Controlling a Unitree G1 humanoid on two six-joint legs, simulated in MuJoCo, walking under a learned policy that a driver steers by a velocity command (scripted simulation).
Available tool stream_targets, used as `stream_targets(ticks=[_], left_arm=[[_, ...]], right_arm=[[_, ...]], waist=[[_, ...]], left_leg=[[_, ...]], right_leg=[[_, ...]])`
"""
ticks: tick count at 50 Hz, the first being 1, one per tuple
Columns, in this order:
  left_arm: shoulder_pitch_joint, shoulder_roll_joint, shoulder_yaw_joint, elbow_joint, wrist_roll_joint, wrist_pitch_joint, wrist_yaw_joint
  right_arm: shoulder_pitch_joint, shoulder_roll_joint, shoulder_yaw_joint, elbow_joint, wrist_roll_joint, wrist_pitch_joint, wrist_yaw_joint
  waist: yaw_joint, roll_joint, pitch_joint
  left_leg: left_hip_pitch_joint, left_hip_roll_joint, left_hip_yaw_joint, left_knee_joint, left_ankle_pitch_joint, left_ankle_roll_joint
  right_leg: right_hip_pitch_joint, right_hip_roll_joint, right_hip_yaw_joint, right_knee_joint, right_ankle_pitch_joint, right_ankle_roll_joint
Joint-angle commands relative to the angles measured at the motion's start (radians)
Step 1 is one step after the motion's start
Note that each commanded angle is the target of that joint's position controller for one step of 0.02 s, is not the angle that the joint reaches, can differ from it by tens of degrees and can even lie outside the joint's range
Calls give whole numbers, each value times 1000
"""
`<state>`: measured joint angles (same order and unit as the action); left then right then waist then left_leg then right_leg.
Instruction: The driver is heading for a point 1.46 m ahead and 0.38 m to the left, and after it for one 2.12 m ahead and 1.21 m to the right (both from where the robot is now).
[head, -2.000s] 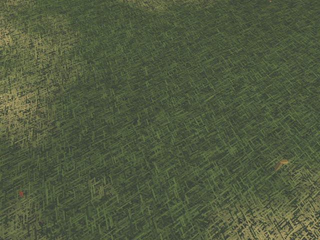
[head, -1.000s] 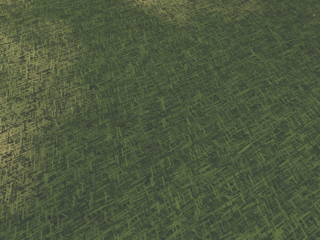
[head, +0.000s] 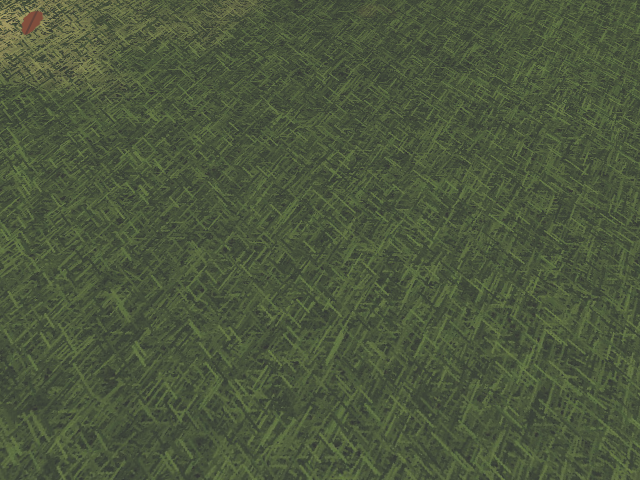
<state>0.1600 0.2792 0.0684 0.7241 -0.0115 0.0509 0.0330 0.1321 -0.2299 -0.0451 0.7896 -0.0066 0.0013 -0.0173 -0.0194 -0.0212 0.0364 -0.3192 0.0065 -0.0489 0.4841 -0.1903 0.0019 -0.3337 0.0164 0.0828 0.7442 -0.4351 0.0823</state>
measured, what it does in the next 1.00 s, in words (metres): steps on the spot: right foot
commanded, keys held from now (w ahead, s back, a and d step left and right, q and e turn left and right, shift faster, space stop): no key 0.70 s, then w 0.30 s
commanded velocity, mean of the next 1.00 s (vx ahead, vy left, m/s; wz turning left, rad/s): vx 0.07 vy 0.00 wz -0.03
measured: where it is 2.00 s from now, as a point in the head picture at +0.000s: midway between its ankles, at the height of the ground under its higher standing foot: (316, 440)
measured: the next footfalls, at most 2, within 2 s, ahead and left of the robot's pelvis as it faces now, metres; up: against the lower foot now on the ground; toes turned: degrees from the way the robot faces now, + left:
right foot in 0.06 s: +0.02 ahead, -0.15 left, +0.00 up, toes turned +3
right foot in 1.40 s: +0.44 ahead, -0.14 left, +0.00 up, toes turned +0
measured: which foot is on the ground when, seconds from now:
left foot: down 0.00-1.00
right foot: up 0.00-0.04, down 0.06-0.92, up 0.94-1.00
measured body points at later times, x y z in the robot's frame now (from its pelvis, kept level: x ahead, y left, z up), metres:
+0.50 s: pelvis +0.01 -0.03 +0.00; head +0.02 -0.03 +0.45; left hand +0.09 +0.22 -0.14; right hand +0.09 -0.30 -0.14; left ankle +0.04 +0.12 -0.74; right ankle -0.02 -0.15 -0.74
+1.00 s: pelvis +0.07 +0.01 +0.00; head +0.07 +0.03 +0.44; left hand +0.10 +0.27 -0.15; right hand +0.08 -0.25 -0.14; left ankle +0.04 +0.10 -0.74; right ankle -0.01 -0.13 -0.68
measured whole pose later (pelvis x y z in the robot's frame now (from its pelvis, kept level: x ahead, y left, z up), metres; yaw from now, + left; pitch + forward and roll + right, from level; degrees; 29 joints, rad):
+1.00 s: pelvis +0.07 +0.01 +0.00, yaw +0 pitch -1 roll -1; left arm 0.31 0.26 0.05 0.99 -0.04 -0.06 0.02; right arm 0.31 -0.23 -0.05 1.06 0.01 -0.11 0.02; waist -0.02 -0.03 0.00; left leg -0.20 -0.02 0.03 0.54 -0.33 0.05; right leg -0.29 0.01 0.07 0.96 -0.45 -0.04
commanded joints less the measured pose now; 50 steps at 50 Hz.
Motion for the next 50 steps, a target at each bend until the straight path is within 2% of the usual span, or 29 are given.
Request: stream_targets(ticks=[1, 2, 3, 4, 5, 6, 7, 9, 12, 21, 35, 36, 38, 39, 40, 41, 42, 43, 44, 45, 46, 47, 48, 49, 50], left_arm=[[55, 45, 12, -21, -2, -13, -5], [55, 58, 14, -14, 6, -14, -7], [51, 95, 18, -22, 19, -14, -5], [52, 157, 29, -27, 27, -12, 1], [33, 119, 22, -3, 29, -15, -10], [4, 61, 7, -16, 33, -25, -19], [8, 50, 2, -2, 39, -34, -20], [17, 71, 3, 12, 31, -54, -19], [52, 62, -3, 40, 24, -65, -13], [80, 47, -11, 106, 18, -70, -8], [115, 37, -22, 215, 14, -68, -2], [136, 31, -24, 231, 13, -66, -1], [143, 77, -11, 236, 1, -60, 4], [157, 100, -5, 233, -3, -63, 5], [181, 128, 3, 236, -9, -71, 5], [184, 150, 12, 240, -15, -81, 5], [164, 143, 11, 236, -18, -91, 5], [130, 127, 7, 227, -19, -97, 2], [89, 113, 3, 216, -24, -98, -2], [48, 97, -2, 201, -26, -98, -5], [22, 54, -14, 183, -18, -105, -8], [8, 11, -22, 142, -16, -120, -4], [9, 48, -12, 132, -32, -138, -4], [34, 62, -7, 144, -44, -149, -13], [54, 54, -8, 165, -42, -156, -21]], right_arm=[[-22, -157, -32, -44, 11, -4, -2], [5, -148, -28, -32, 14, -8, -1], [23, -140, -22, -26, 9, -18, 3], [42, -126, -17, -29, -11, -32, 13], [29, -83, -8, -27, -13, -37, 15], [-18, -116, -13, -19, -17, -36, 12], [-34, -117, -16, -15, -14, -32, 8], [-11, -122, -18, 4, -8, -20, -4], [6, -118, -20, 32, -3, -18, -9], [27, -121, -26, 116, 3, -9, -17], [49, -116, -23, 210, 8, 1, -30], [66, -102, -19, 224, 8, 2, -30], [58, -102, -21, 228, 19, 1, -30], [35, -102, -20, 215, 20, -8, -27], [8, -88, -17, 198, 25, -25, -21], [-7, -70, -12, 186, 29, -44, -12], [2, -69, -12, 184, 35, -61, -3], [33, -64, -12, 192, 40, -76, 7], [102, -59, -14, 217, 44, -88, 14], [195, -70, -23, 258, 41, -93, 18], [302, -119, -39, 293, 30, -96, 19], [425, -242, -69, 315, 28, -102, 29], [413, -207, -48, 307, 8, -115, 39], [327, -150, -30, 281, 11, -125, 39], [276, -124, -21, 256, 12, -128, 40]], waist=[[29, 217, -137], [27, 198, -126], [18, 147, -134], [-19, 10, -140], [-28, -134, -130], [-4, -89, -80], [0, -74, -61], [-2, -65, -23], [1, -45, -15], [8, 14, -22], [11, 16, -12], [12, 7, -32], [25, -49, 23], [39, -86, 65], [52, -141, 100], [54, -178, 137], [39, -178, 160], [13, -172, 165], [-30, -153, 148], [-71, -107, 124], [-101, 30, 74], [-121, 312, 17], [-96, 283, 18], [-48, 180, 75], [-27, 135, 78]], left_leg=[[135, 166, -163, -84, 271, 178], [101, 153, -161, -84, 214, 146], [40, 141, -151, -72, 122, 94], [-18, 75, -78, -13, 25, 44], [62, 17, 5, -19, -53, -7], [100, 18, 5, -7, -23, -34], [114, 19, 5, -3, 5, -36], [121, 25, -7, -3, 44, -28], [126, 27, -9, -7, 65, -22], [150, 29, -11, -13, 123, -31], [154, 23, -5, -20, 133, -20], [160, 7, 14, -15, 35, -19], [71, -51, 75, 63, -275, -7], [-3, -58, 88, 118, -337, 0], [-71, -57, 107, 199, -306, 4], [-92, -25, 87, 266, -253, 17], [-106, 4, 66, 274, -237, 37], [-79, 16, 65, 221, -244, 57], [37, 8, 78, 99, -231, 75], [192, -11, 77, 0, -163, 77], [329, 76, -86, -85, -164, 94], [456, 278, -489, -270, -311, 211], [449, 381, -712, -341, -351, 283], [420, 376, -624, -321, -322, 268], [404, 323, -495, -319, -277, 231]], right_leg=[[131, 14, -72, -304, 199, -23], [185, 11, -61, -375, 264, -47], [257, -48, 2, -365, 338, -77], [288, -137, 78, -319, 467, -122], [141, -144, 96, -351, 264, -167], [77, -119, 94, -383, 152, -161], [51, -105, 83, -391, 119, -142], [31, -86, 65, -384, 152, -119], [40, -74, 51, -369, 188, -111], [73, -53, 26, -352, 261, -112], [87, -29, -13, -349, 282, -100], [95, -24, -16, -365, 173, -104], [61, -47, 40, -413, -195, -153], [48, -101, 121, -466, -339, -192], [60, -183, 235, -531, -424, -238], [36, -260, 340, -570, -435, -283], [28, -292, 374, -579, -392, -303], [27, -287, 348, -556, -326, -295], [-9, -249, 281, -514, -264, -265], [-73, -183, 194, -432, -168, -227], [-152, -96, 69, -204, -8, -177], [-319, 39, -90, 127, -17, -110], [-416, 33, 4, 336, -136, -117], [-474, -26, 43, 428, -65, -141], [-474, -67, 30, 435, 35, -160]])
